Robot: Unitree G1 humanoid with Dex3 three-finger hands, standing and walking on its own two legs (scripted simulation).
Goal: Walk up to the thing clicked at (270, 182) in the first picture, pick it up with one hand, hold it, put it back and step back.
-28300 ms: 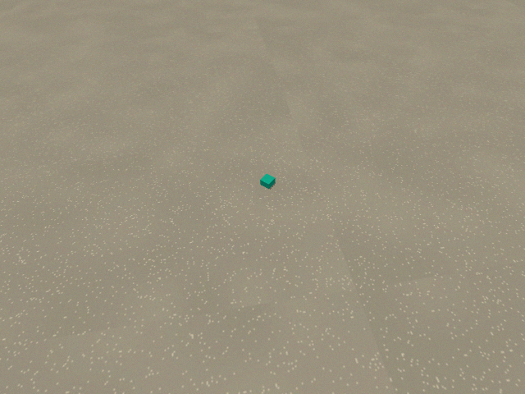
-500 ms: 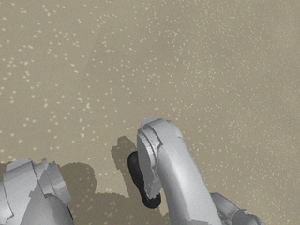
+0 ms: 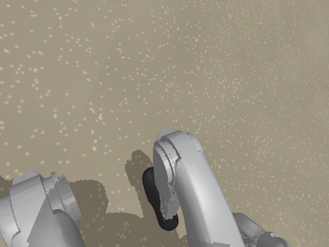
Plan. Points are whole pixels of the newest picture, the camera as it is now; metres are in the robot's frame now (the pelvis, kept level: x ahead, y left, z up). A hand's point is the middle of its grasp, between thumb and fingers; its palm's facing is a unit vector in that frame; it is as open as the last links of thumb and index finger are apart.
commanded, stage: withdraw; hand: left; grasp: from above
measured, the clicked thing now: out of the picture +0.43 +0.37 -0.28
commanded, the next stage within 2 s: home in 0.74 s
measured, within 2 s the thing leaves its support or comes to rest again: neither
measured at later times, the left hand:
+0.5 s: hand out of the picture +0.41 +0.38 -0.06, palm faces -0.48 -0.13 -0.87, open 13.5 cm
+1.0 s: hand out of the picture +0.43 +0.37 -0.10, palm faces -0.35 -0.10 -0.93, open 12.6 cm
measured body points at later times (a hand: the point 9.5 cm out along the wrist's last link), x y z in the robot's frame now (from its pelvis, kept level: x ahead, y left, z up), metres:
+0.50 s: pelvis -0.01 -0.01 +0.06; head +0.20 +0.08 +0.44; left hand +0.43 +0.38 -0.01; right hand +0.12 -0.27 -0.04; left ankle +0.05 +0.13 -0.26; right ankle +0.11 -0.14 -0.26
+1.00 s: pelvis -0.01 -0.01 +0.03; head +0.22 +0.09 +0.41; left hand +0.45 +0.38 -0.05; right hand +0.07 -0.27 -0.07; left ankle +0.05 +0.13 -0.26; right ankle +0.11 -0.14 -0.26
